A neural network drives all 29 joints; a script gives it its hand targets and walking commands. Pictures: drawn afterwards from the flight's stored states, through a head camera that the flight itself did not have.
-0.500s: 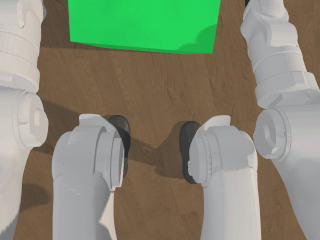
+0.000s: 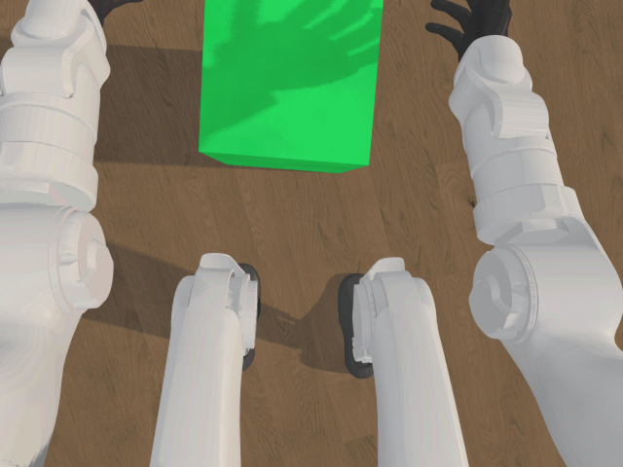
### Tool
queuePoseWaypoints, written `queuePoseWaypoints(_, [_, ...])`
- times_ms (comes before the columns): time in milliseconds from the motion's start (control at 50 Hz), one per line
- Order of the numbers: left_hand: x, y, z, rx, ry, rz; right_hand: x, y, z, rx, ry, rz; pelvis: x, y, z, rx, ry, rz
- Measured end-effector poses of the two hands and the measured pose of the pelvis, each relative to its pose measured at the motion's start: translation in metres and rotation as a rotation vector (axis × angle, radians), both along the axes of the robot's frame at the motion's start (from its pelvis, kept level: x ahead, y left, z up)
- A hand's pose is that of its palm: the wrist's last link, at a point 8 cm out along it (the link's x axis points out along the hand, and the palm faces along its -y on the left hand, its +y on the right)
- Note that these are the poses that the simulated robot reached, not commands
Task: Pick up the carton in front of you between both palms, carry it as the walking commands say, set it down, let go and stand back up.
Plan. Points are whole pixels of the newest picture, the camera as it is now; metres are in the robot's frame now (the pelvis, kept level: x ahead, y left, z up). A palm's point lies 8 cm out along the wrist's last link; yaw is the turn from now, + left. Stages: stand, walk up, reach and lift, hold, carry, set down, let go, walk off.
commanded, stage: set down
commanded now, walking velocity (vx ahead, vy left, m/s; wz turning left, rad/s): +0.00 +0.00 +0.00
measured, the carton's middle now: (288, 99) +0.53 +0.05 -0.33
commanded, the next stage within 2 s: let go in 0.58 s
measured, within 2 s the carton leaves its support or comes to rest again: neither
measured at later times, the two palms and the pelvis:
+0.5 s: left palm out of the picture +0.56 +0.25 +0.04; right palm out of the picture +0.55 -0.15 +0.04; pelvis +0.02 +0.00 +0.14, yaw +1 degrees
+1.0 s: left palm out of the picture +0.44 +0.26 +0.14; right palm out of the picture +0.46 -0.18 +0.14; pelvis +0.07 +0.00 +0.25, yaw +3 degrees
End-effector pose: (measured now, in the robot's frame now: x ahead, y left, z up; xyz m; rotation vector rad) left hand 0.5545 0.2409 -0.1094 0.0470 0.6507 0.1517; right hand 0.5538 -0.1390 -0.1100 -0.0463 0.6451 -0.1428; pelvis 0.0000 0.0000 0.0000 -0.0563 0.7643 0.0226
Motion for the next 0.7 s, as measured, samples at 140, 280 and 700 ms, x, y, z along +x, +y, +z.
queuePoseWaypoints(140, [0.003,0.004,0.033,0.006,-0.015,-0.004,0.002,-0.003,0.034,-0.006,-0.018,-0.003,0.003,0.002,0.03,-0.002,0.037,0.003])
queuePoseWaypoints(280, [0.002,0.01,0.075,0.006,-0.014,-0.011,0.002,-0.006,0.076,-0.006,-0.021,0.001,0.01,0.004,0.07,-0.001,0.056,0.007])
queuePoseWaypoints(700, [-0.009,0.012,0.193,0.034,0.014,-0.032,-0.01,-0.009,0.192,-0.03,-0.002,0.043,0.033,0.005,0.186,0.012,0.035,0.02])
